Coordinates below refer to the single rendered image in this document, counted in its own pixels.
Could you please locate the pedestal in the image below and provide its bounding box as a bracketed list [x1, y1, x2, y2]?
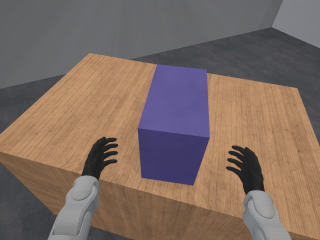
[0, 53, 320, 240]

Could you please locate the robot right hand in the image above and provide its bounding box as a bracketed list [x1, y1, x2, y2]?
[226, 145, 265, 195]

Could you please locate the robot left hand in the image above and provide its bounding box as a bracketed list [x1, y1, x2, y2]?
[81, 136, 118, 180]

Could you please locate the carton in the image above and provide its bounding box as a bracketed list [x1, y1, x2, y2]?
[137, 64, 210, 186]

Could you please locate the robot right forearm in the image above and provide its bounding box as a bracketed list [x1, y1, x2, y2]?
[242, 190, 292, 240]

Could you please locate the robot left forearm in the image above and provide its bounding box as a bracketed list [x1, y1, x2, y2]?
[47, 175, 100, 240]

